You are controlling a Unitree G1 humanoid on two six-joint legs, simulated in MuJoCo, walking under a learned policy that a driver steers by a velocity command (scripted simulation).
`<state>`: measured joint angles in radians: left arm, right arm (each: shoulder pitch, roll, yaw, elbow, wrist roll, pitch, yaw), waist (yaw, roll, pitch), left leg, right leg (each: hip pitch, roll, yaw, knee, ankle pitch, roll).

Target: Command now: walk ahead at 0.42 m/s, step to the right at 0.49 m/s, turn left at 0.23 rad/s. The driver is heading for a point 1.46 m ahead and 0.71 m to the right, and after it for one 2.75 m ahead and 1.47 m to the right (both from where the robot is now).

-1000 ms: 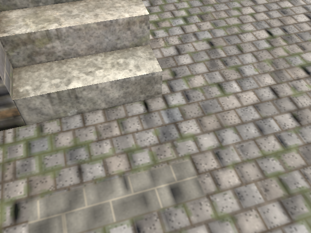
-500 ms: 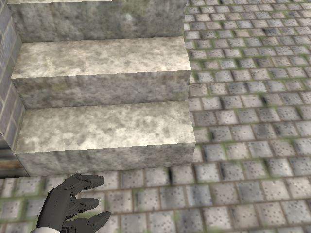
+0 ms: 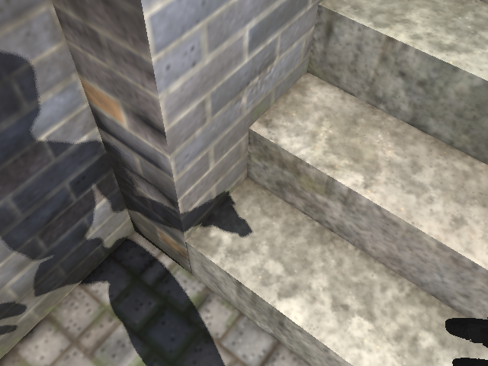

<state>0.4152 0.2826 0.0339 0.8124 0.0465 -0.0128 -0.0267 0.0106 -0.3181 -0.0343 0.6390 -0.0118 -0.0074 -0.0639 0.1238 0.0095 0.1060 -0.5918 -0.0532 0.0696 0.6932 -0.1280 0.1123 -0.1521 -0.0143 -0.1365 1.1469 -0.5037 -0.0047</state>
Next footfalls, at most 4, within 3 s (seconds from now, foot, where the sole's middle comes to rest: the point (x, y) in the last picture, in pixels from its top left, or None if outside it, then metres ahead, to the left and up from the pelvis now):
0.54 right None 0.24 -0.45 -0.55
0.90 left None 0.35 -0.41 -0.54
1.22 right None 0.17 -0.68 -0.74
1.84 left None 0.00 -0.54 -0.74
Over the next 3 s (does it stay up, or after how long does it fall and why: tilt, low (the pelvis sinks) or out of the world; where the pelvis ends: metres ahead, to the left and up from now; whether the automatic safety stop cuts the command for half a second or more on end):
stays up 0.10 -0.50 0.03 its command is cut before an obstacle from the start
